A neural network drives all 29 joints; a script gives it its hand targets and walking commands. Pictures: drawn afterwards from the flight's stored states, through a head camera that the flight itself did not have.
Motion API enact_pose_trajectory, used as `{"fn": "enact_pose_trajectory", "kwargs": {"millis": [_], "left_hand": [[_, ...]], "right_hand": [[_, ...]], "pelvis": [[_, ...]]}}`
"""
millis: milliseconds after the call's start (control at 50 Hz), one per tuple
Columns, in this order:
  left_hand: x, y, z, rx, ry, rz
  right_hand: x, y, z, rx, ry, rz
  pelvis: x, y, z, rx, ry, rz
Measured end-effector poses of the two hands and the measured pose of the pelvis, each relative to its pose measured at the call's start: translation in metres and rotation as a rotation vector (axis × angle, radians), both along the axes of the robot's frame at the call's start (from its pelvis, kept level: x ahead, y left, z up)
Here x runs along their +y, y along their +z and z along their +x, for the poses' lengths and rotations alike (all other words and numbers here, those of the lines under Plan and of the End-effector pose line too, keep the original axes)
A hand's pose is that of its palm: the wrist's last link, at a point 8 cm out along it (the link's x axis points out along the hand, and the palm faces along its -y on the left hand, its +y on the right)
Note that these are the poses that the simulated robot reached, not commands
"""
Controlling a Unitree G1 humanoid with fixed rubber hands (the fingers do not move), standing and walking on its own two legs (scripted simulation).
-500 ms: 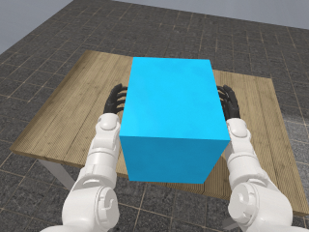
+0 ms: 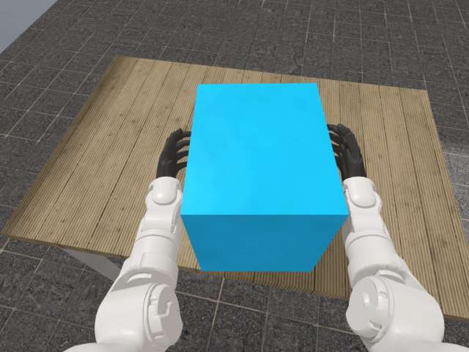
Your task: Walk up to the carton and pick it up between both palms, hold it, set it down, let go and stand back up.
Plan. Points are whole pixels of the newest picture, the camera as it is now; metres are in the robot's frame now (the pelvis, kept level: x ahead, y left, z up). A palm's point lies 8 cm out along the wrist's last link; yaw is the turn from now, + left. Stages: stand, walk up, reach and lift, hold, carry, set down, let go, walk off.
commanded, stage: set down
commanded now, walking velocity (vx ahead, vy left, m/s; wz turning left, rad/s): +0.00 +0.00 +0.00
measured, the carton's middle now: (256, 181) +0.43 -0.01 -0.02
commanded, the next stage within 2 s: none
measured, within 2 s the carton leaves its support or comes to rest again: rests again in 0.72 s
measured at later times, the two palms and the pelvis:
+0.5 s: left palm (162, 183) +0.39 +0.16 +0.03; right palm (346, 179) +0.39 -0.16 +0.05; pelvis -0.03 +0.01 +0.00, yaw +0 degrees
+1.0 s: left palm (164, 184) +0.39 +0.15 +0.03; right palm (349, 183) +0.39 -0.17 +0.05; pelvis -0.02 +0.00 +0.00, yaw +1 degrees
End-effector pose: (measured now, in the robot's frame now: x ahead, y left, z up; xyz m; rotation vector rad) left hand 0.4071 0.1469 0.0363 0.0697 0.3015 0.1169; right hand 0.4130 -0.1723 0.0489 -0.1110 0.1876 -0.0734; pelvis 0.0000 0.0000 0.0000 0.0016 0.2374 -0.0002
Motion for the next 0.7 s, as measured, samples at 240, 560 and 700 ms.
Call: {"fn": "enact_pose_trajectory", "kwargs": {"millis": [240, 560, 700], "left_hand": [[0.003, -0.003, -0.002, -0.027, -0.013, 0.016], [0.009, -0.002, -0.021, -0.022, 0.003, 0.023], [0.007, 0.0, -0.023, -0.009, -0.002, 0.019]], "right_hand": [[0.004, -0.008, -0.008, -0.027, -0.027, 0.006], [0.011, 0.003, -0.022, -0.02, -0.006, 0.019], [0.007, 0.002, -0.025, -0.004, -0.005, 0.021]], "pelvis": [[0.008, 0.0, -0.006, 0.031, 0.004, -0.007], [0.005, -0.002, -0.029, 0.022, 0.005, -0.005], [0.003, -0.002, -0.03, 0.008, 0.013, 0.001]]}}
